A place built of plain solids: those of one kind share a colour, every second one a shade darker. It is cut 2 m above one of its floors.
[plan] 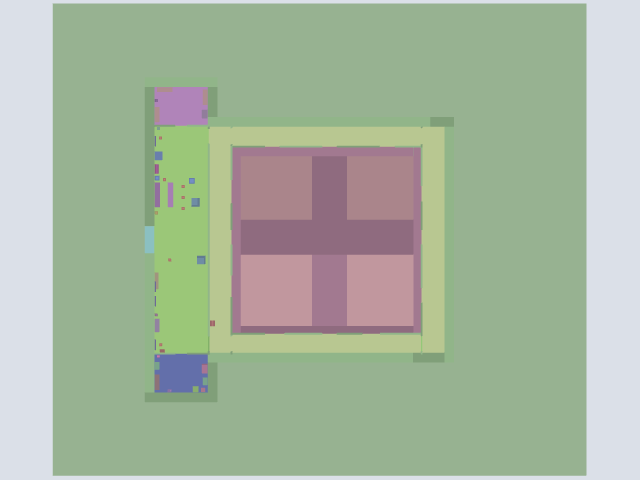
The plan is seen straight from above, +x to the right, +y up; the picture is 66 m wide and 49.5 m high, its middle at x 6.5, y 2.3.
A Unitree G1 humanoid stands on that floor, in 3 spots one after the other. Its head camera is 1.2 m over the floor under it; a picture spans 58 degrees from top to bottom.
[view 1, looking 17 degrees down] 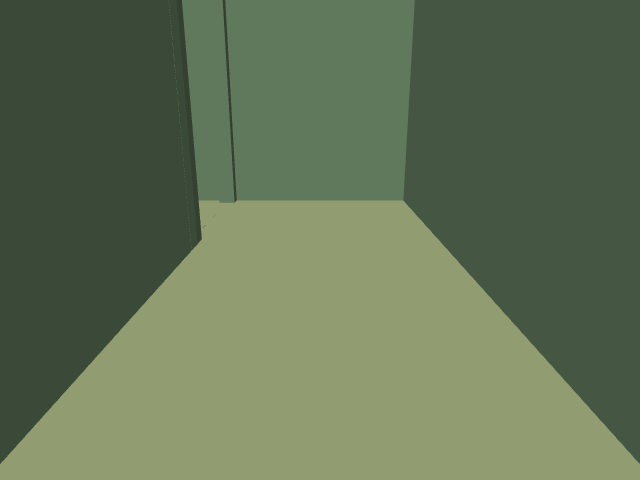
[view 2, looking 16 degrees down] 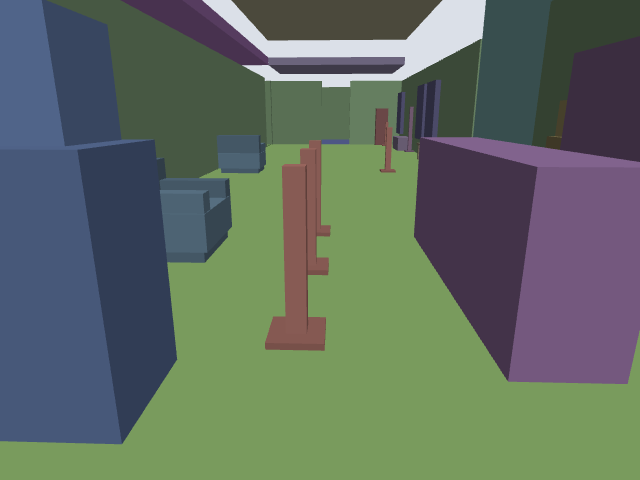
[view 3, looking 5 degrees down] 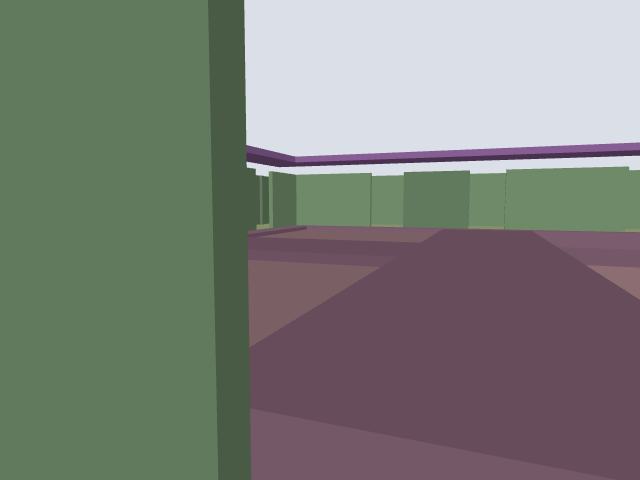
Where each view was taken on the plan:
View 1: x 18.20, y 8.23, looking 90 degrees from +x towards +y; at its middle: floor_corr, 4.10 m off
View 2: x -7.82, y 10.03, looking -88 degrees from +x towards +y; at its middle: floor_foyer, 4.35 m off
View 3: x -3.79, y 2.58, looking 21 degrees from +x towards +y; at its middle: floor_gang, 13.78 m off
